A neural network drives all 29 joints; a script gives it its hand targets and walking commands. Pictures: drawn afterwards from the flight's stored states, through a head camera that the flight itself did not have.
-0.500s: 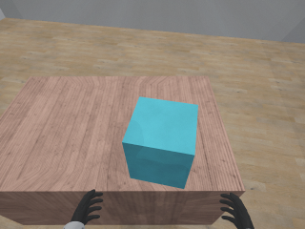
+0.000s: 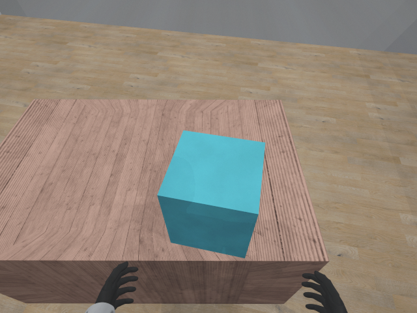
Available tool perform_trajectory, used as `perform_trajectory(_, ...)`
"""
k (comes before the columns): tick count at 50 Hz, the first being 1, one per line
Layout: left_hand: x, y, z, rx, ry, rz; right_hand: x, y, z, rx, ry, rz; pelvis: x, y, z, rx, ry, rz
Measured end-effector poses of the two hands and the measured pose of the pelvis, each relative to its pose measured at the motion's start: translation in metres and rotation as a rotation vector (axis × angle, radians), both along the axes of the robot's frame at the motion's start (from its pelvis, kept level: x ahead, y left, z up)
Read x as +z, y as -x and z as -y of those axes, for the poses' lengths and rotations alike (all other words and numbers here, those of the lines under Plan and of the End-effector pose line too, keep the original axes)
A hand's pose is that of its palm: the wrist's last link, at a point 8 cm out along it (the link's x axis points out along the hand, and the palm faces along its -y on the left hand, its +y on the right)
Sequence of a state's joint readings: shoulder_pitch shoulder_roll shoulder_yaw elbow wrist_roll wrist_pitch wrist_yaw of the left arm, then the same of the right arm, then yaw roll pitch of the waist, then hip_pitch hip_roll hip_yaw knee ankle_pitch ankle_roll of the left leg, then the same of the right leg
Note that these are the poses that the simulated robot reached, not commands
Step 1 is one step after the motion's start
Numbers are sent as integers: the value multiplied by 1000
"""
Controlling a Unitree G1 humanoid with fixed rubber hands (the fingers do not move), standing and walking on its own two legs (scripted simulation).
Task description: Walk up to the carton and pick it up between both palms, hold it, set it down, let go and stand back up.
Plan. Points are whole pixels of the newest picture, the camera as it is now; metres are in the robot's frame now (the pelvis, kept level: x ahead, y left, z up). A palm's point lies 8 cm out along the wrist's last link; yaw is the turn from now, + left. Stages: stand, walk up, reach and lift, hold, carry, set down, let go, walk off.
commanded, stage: set down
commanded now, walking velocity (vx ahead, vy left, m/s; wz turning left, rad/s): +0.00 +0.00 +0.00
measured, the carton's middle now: (214, 196) +0.42 +0.03 -0.10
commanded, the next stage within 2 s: let go in 0.42 s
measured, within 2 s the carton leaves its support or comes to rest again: neither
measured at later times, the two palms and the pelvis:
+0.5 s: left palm (110, 305) +0.15 +0.22 -0.09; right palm out of the picture +0.15 -0.22 -0.09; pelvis +0.01 -0.01 +0.00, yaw +0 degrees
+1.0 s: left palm out of the picture +0.13 +0.24 -0.09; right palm out of the picture +0.14 -0.22 -0.09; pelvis +0.00 +0.01 +0.00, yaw +0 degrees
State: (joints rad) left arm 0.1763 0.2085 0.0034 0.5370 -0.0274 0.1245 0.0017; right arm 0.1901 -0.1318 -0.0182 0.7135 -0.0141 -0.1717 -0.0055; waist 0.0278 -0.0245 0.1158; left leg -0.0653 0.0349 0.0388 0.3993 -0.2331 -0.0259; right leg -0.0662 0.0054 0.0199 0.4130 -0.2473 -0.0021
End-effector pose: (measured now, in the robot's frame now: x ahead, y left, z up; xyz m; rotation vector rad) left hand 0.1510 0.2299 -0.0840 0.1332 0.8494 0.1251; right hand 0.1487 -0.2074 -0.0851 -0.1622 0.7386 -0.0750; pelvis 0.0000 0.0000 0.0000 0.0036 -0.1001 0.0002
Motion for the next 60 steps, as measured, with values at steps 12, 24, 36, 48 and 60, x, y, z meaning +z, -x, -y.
perform_trajectory(12,-3,3,1,19,-15,-36,-1,-7,11,15,20,-4,0,-6,4,3,0,-14)
perform_trajectory(24,-3,2,5,8,-17,-28,0,-7,17,14,28,-7,1,-8,5,0,0,-29)
perform_trajectory(36,-5,6,7,-2,-1,-26,-1,4,11,8,22,-15,0,-4,2,-5,-1,-39)
perform_trajectory(48,-3,14,-6,-6,-28,-26,-4,10,7,14,25,-24,0,2,-6,-11,-3,-45)
perform_trajectory(60,-20,47,-60,3,-142,-107,-24,52,52,-68,142,-272,-7,-3,-14,9,4,-45)
